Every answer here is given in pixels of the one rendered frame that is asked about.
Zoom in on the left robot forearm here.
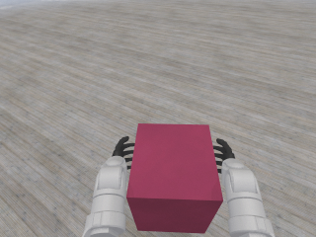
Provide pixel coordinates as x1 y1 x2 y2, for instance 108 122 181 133
82 155 127 237

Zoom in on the right robot forearm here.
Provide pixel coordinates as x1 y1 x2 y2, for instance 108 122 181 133
221 158 276 237

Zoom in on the carton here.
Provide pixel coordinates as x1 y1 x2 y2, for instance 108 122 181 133
126 123 223 234

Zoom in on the robot left hand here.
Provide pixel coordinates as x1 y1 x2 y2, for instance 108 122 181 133
112 136 135 170

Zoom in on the robot right hand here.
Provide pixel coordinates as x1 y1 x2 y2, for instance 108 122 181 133
213 138 235 174

